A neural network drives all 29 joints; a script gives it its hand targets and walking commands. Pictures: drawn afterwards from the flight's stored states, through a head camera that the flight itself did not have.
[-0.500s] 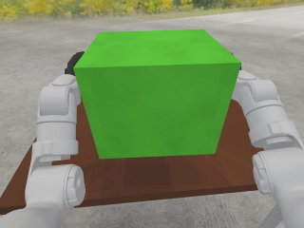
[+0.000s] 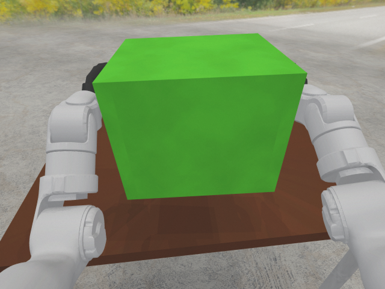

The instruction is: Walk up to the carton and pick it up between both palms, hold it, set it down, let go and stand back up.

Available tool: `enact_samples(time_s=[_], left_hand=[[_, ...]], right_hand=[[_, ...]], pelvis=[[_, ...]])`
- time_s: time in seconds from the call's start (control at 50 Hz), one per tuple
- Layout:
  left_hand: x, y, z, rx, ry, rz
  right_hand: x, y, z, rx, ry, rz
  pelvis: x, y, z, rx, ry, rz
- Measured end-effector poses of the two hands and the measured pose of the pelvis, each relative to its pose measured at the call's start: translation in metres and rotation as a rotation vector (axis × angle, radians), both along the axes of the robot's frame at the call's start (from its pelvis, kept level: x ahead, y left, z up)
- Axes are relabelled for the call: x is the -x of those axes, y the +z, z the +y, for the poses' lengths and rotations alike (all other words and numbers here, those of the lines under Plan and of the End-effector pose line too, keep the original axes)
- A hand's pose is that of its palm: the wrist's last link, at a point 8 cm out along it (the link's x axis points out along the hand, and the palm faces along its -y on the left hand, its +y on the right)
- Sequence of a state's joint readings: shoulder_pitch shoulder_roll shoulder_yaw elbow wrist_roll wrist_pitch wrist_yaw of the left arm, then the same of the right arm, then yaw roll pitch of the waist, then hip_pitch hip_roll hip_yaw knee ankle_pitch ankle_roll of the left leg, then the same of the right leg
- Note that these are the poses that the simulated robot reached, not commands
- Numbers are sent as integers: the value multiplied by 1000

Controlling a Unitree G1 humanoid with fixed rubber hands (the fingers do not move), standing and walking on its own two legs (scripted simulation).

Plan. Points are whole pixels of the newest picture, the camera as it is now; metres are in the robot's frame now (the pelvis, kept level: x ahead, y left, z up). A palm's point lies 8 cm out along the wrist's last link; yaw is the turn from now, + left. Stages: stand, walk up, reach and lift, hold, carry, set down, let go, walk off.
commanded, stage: hold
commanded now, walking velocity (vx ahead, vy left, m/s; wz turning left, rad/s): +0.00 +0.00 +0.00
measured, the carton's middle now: (196, 111) +0.40 -0.01 +0.25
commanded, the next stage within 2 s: none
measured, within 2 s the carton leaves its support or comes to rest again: neither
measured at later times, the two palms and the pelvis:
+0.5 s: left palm (89, 96) +0.36 +0.19 +0.30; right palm (296, 91) +0.37 -0.19 +0.31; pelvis +0.00 +0.00 +0.00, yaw +0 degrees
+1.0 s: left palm (91, 100) +0.36 +0.19 +0.29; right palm (294, 97) +0.38 -0.19 +0.30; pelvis +0.00 +0.00 +0.00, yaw +0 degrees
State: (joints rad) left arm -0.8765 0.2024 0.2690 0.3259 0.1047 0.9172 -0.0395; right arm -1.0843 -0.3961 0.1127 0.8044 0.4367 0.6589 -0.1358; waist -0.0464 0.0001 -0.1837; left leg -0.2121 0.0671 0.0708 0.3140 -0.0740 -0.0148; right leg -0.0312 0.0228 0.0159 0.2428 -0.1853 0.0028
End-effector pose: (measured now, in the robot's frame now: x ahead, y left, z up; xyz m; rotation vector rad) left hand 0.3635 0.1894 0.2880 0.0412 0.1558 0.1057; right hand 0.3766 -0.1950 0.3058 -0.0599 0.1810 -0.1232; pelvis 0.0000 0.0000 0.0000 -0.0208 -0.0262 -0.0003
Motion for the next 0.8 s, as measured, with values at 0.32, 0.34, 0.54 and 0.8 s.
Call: enact_samples(time_s=[0.32,0.34,0.54,0.8], left_hand=[[10,6,2,6,28,-15],[10,8,2,9,27,-16],[5,11,4,24,12,-16],[2,7,6,4,5,-10]], right_hand=[[3,0,3,-18,18,-15],[3,1,2,-19,15,-16],[3,10,4,14,8,-16],[1,6,6,7,3,-9]], pelvis=[[5,-1,-4,0,11,11],[6,-1,-4,0,11,10],[2,0,-3,-2,0,1],[3,0,0,0,2,11]])
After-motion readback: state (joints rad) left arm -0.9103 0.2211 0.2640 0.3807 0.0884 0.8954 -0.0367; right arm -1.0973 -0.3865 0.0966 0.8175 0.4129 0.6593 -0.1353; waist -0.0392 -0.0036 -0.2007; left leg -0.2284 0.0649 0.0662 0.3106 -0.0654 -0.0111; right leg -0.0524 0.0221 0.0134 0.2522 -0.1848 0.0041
